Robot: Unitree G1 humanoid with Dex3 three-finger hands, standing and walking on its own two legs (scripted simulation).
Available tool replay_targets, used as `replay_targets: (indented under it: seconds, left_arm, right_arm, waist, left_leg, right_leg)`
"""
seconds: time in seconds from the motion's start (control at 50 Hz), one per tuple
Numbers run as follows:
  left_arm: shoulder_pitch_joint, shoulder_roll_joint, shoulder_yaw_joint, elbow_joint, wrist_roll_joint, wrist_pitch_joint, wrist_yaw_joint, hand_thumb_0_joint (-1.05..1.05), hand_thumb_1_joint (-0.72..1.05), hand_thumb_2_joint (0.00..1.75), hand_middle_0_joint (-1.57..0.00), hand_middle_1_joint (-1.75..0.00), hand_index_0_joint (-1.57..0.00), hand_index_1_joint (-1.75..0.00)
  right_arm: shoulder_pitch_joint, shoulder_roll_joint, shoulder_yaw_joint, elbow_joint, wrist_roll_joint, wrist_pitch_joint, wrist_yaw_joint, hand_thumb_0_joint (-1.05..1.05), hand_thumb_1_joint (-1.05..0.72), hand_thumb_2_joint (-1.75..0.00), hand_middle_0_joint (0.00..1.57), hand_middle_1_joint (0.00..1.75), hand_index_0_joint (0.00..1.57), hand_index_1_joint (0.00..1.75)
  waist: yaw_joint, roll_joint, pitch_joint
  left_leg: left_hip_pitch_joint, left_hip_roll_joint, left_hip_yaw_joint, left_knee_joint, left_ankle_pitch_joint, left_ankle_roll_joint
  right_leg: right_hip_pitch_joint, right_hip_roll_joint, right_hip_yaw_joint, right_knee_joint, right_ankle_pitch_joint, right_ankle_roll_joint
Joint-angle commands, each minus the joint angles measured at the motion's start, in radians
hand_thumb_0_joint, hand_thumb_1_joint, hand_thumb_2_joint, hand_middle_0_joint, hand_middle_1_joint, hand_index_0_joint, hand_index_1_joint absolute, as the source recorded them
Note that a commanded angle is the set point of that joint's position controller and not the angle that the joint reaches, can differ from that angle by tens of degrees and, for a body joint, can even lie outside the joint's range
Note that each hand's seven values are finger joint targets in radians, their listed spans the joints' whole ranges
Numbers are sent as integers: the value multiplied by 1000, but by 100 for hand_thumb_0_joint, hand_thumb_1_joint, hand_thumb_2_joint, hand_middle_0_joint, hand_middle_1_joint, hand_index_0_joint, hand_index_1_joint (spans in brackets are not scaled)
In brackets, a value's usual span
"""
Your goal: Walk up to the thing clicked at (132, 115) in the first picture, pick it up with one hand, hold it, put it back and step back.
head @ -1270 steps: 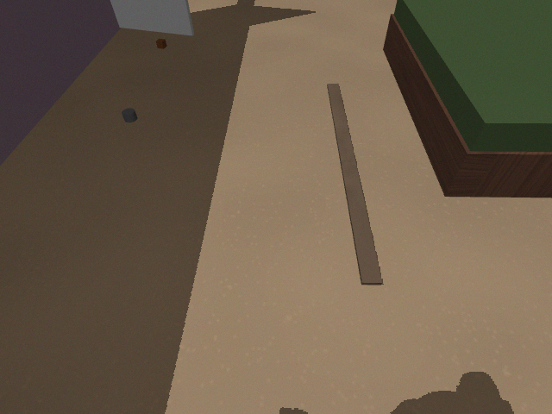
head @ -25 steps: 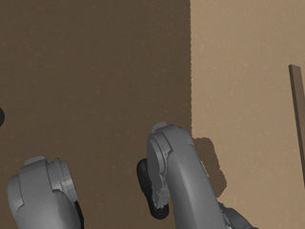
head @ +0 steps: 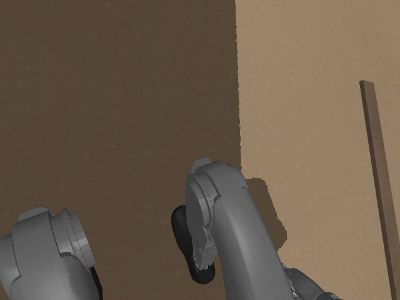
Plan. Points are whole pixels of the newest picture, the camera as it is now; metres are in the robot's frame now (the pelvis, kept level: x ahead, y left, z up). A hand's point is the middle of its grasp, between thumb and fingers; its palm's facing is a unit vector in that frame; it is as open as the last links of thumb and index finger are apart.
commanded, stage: rest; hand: left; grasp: from above
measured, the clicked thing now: out of the picture +0.43 +0.33 -0.26
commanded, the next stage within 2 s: open in 0.16 s
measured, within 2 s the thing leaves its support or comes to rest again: neither
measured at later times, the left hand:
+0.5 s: hand out of the picture +0.42 +0.32 -0.24, palm faces -0.46 -0.14 -0.88, open 11.1 cm
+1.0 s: hand out of the picture +0.42 +0.32 -0.25, palm faces -0.46 -0.17 -0.87, open 14.0 cm
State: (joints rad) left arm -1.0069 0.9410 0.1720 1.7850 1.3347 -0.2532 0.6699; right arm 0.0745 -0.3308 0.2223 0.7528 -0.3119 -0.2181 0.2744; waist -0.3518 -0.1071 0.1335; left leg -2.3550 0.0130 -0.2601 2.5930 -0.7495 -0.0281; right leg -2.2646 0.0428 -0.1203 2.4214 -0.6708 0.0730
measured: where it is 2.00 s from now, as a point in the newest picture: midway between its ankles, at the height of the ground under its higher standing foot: (149, 284)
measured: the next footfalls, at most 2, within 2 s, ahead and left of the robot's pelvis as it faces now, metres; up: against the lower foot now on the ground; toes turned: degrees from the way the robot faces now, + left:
none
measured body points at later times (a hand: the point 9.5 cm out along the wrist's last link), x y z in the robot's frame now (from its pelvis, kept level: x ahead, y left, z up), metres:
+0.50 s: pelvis +0.00 +0.00 +0.00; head +0.26 +0.12 +0.34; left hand +0.44 +0.32 -0.19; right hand +0.06 -0.25 -0.07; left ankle +0.06 +0.13 -0.26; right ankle +0.11 -0.13 -0.26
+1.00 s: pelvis +0.00 +0.00 +0.00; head +0.27 +0.12 +0.34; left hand +0.44 +0.33 -0.20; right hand +0.06 -0.26 -0.06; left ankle +0.06 +0.13 -0.26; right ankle +0.11 -0.13 -0.26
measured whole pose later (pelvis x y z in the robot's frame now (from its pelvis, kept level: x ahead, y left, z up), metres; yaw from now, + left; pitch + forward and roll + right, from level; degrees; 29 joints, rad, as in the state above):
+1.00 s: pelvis +0.00 +0.00 +0.00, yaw -1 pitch +27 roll -14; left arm -1.00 0.97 0.14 1.77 1.28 -0.24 0.65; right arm 0.05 -0.35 0.26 0.73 -0.30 -0.27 0.30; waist -0.36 -0.12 0.17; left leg -2.34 0.01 -0.28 2.60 -0.75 -0.02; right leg -2.24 0.05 -0.14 2.40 -0.67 0.08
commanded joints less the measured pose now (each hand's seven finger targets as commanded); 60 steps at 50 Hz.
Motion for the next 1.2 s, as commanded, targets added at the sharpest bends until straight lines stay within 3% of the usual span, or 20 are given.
replay_targets:
  seconds: [0.0, 0.04, 0.12, 0.24, 0.36, 0.42, 0.44, 0.58, 0.66, 0.7, 0.74, 0.78, 0.84, 0.92, 0.96, 1.06, 1.08, 1.12, 1.16, 1.18]
  left_arm:
    - [-224, 239, 2, -84, -9, -5, 43, 0, 52, 93, -86, -92, -88, -90]
    - [-233, 218, -23, -86, -10, -9, 44, 0, 53, 91, -86, -92, -88, -89]
    - [-230, 231, -16, -63, -11, -11, 52, 0, 51, 90, -84, -93, -87, -90]
    - [-221, 209, -43, -30, -20, -5, 48, 0, 47, 89, -81, -92, -84, -89]
    - [-230, 214, -56, -50, -31, -7, 47, 0, -1, 73, -33, -89, -36, -85]
    - [-234, 245, -40, -64, -33, -12, 60, 0, -25, 80, -23, -94, -26, -91]
    - [-227, 231, -51, -69, -36, -8, 62, 0, -32, 83, -22, -95, -24, -92]
    - [-237, 242, -44, -95, -31, 12, 81, 0, -53, 98, -8, -101, -8, -101]
    - [-229, 241, -31, -81, -36, 30, 72, 0, -53, 97, -6, -103, -7, -102]
    - [-231, 268, -8, -95, -42, 31, 67, 0, -54, 98, -6, -103, -7, -102]
    - [-222, 243, -27, -82, -45, 34, 50, 0, -52, 97, -6, -104, -7, -103]
    - [-220, 253, -20, -86, -53, 33, 36, 0, -52, 97, -6, -104, -7, -103]
    - [-210, 262, -12, -106, -62, 25, 25, 0, -51, 96, -6, -105, -8, -104]
    - [-221, 231, -37, -104, -66, 6, 12, 0, -49, 95, -6, -106, -8, -104]
    - [-209, 254, -25, -116, -64, -5, 17, 0, -50, 96, -6, -106, -8, -104]
    - [-215, 233, -44, -98, -41, -17, 31, 0, -48, 94, -6, -106, -8, -104]
    - [-228, 256, -29, -110, -41, -21, 40, 0, -47, 93, -6, -107, -8, -105]
    - [-219, 231, -51, -89, -34, -16, 42, 0, -46, 92, -6, -107, -9, -104]
    - [-220, 248, -41, -91, -34, -14, 56, 0, -47, 94, -6, -106, -8, -103]
    - [-240, 221, -67, -107, -36, -11, 58, 0, -50, 97, -6, -103, -8, -101]
  right_arm:
    - [179, -316, -77, 10, 8, -8, -1, 0, -91, -90, 20, 30, 20, 30]
    - [163, -323, -81, 7, 7, -13, -2, 0, -91, -90, 20, 30, 20, 30]
    - [170, -320, -63, 8, 1, -16, 4, 0, -91, -90, 20, 30, 20, 30]
    - [160, -323, -49, -4, 0, -28, 7, 0, -91, -90, 20, 30, 20, 30]
    - [141, -328, -38, -12, -2, -41, 12, 0, -90, -90, 20, 30, 20, 30]
    - [159, -339, -31, -9, 1, -42, 11, 0, -90, -90, 20, 30, 20, 30]
    - [145, -337, -36, -4, 2, -45, 11, 0, -90, -90, 20, 30, 20, 30]
    - [135, -346, -51, -2, 4, -54, 16, 0, -90, -90, 20, 30, 20, 30]
    - [148, -353, -54, -3, 6, -63, 28, 0, -90, -90, 20, 30, 20, 30]
    - [148, -347, -48, 3, 10, -62, 30, 0, -90, -90, 20, 30, 20, 30]
    - [141, -346, -51, -4, 10, -69, 33, 0, -90, -90, 20, 30, 20, 30]
    - [162, -347, -52, -3, 12, -69, 35, 0, -90, -90, 20, 30, 20, 30]
    - [159, -349, -58, -3, 19, -68, 29, 0, -89, -90, 20, 30, 20, 30]
    - [163, -337, -47, -9, 21, -62, 29, 0, -89, -90, 20, 30, 20, 30]
    - [169, -349, -51, -10, 24, -53, 21, 0, -89, -90, 20, 30, 20, 30]
    - [172, -352, -55, -17, 21, -46, 17, 0, -89, -90, 20, 30, 20, 30]
    - [164, -344, -44, -12, 22, -44, 15, 0, -89, -90, 20, 30, 20, 30]
    - [163, -355, -53, -16, 15, -49, 19, 0, -89, -90, 20, 30, 20, 30]
    - [152, -341, -38, -12, 15, -47, 17, 0, -89, -90, 20, 30, 20, 30]
    - [147, -358, -52, -24, 17, -52, 15, 0, -90, -90, 20, 30, 20, 30]
  waist:
    - [-34, 449, -627]
    - [-41, 452, -609]
    - [-48, 447, -620]
    - [-61, 433, -587]
    - [-59, 430, -567]
    - [-58, 435, -598]
    - [-50, 438, -592]
    - [-47, 480, -615]
    - [-56, 493, -603]
    - [-45, 513, -615]
    - [-53, 498, -592]
    - [-58, 494, -602]
    - [-39, 497, -621]
    - [-60, 474, -605]
    - [-48, 464, -625]
    - [-59, 471, -613]
    - [-49, 474, -614]
    - [-61, 484, -577]
    - [-57, 456, -591]
    - [-62, 461, -586]
  left_leg:
    - [454, 12, 126, -275, 226, 38]
    - [442, 11, 125, -272, 211, 37]
    - [460, 14, 118, -275, 237, 37]
    - [453, 14, 117, -266, 217, 39]
    - [449, 16, 104, -280, 187, 35]
    - [448, 15, 111, -270, 212, 39]
    - [452, 16, 110, -269, 210, 36]
    - [484, 21, 98, -282, 231, 24]
    - [494, 22, 99, -274, 266, 23]
    - [508, 24, 94, -284, 279, 19]
    - [487, 22, 103, -273, 254, 24]
    - [481, 20, 112, -269, 256, 29]
    - [493, 20, 107, -278, 253, 27]
    - [480, 20, 105, -262, 258, 31]
    - [473, 20, 108, -270, 260, 34]
    - [495, 21, 104, -276, 260, 29]
    - [484, 22, 102, -281, 253, 28]
    - [486, 20, 105, -285, 232, 27]
    - [478, 23, 98, -285, 234, 28]
    - [480, 22, 103, -286, 228, 27]
  right_leg:
    - [355, 38, -143, -201, 248, -85]
    - [338, 35, -143, -199, 235, -85]
    - [359, 40, -150, -201, 260, -83]
    - [351, 39, -154, -199, 248, -80]
    - [346, 38, -159, -205, 223, -80]
    - [377, 40, -154, -212, 246, -79]
    - [367, 39, -154, -206, 243, -79]
    - [364, 40, -156, -193, 257, -85]
    - [360, 38, -158, -179, 291, -84]
    - [367, 39, -158, -180, 293, -86]
    - [365, 37, -155, -188, 281, -82]
    - [391, 40, -150, -200, 284, -82]
    - [387, 38, -152, -199, 273, -84]
    - [382, 35, -159, -195, 285, -80]
    - [404, 42, -152, -212, 287, -81]
    - [386, 43, -158, -200, 283, -84]
    - [383, 43, -160, -204, 273, -85]
    - [357, 40, -161, -199, 254, -85]
    - [379, 42, -158, -209, 257, -84]
    - [369, 42, -154, -210, 257, -83]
